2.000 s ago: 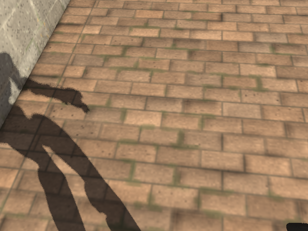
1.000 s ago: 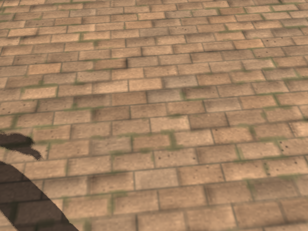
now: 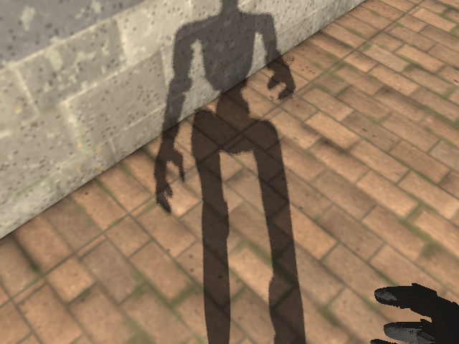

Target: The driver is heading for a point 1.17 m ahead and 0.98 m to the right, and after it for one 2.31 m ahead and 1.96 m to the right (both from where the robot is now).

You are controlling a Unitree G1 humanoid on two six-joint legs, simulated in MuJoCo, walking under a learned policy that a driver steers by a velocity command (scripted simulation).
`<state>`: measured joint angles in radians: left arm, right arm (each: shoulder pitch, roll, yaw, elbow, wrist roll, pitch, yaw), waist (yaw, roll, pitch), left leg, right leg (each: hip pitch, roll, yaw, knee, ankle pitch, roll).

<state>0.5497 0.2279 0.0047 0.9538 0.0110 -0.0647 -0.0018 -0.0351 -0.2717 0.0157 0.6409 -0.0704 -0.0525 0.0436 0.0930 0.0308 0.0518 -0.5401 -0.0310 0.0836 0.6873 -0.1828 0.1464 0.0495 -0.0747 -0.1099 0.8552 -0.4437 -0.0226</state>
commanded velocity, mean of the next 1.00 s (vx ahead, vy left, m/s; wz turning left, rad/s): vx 1.00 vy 0.00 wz -0.81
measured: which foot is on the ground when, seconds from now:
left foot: down 0.00-0.40, up 0.42-0.80, down 0.82-1.00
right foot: up 0.00-0.38, down 0.40-0.84, up 0.86-1.00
